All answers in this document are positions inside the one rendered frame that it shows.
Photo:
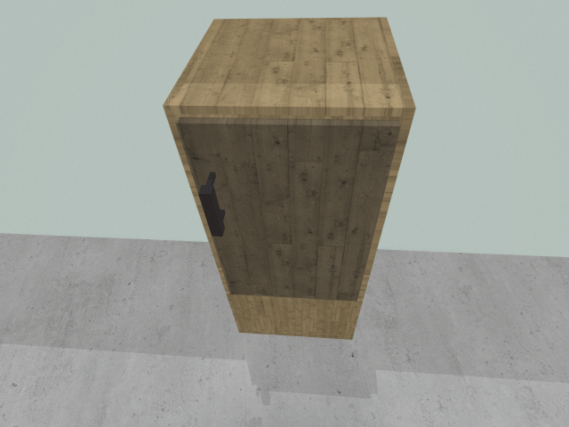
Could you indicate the handle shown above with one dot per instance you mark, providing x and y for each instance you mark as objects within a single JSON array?
[{"x": 209, "y": 201}]

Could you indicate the cupboard door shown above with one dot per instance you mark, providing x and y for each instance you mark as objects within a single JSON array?
[{"x": 301, "y": 198}]

